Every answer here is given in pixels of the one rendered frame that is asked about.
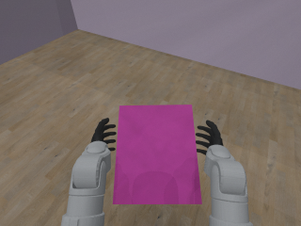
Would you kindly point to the robot left forearm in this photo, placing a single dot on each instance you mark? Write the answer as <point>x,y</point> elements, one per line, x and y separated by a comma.
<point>87,186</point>

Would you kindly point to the robot right hand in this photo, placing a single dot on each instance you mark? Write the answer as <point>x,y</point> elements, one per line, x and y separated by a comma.
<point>214,138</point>

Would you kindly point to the carton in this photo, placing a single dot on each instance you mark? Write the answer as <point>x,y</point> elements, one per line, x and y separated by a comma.
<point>156,156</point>

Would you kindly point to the robot left hand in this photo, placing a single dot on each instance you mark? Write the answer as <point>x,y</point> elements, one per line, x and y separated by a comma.
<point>99,134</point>

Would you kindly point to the robot right forearm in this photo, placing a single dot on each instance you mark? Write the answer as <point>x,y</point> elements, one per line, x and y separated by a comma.
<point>228,188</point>

